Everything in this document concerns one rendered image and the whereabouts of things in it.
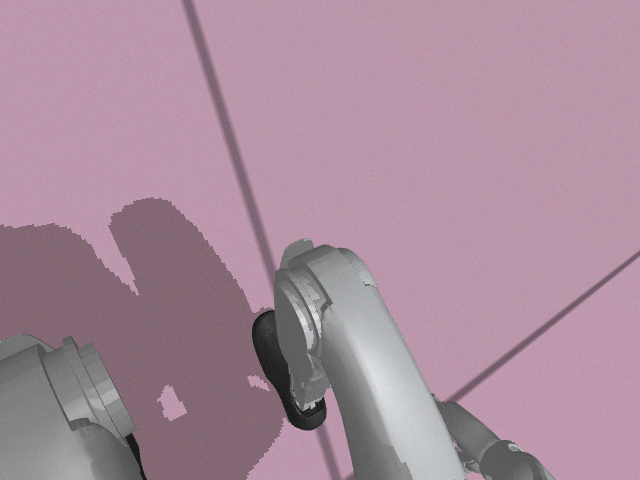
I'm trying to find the right robot foot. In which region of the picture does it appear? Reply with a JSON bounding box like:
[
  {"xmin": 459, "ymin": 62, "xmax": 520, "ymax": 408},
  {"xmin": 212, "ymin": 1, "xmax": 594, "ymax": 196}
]
[{"xmin": 252, "ymin": 310, "xmax": 327, "ymax": 431}]

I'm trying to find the right robot arm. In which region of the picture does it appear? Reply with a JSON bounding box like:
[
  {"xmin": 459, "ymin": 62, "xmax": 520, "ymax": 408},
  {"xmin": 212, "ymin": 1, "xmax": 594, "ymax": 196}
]
[{"xmin": 479, "ymin": 440, "xmax": 556, "ymax": 480}]

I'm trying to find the left robot foot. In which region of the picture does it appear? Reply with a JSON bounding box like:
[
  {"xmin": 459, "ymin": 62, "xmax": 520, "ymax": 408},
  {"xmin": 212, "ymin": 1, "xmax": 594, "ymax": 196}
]
[{"xmin": 125, "ymin": 433, "xmax": 147, "ymax": 480}]

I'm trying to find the right robot hand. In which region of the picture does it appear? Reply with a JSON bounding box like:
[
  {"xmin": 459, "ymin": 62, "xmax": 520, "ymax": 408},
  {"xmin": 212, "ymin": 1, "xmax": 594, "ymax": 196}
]
[{"xmin": 431, "ymin": 393, "xmax": 501, "ymax": 475}]

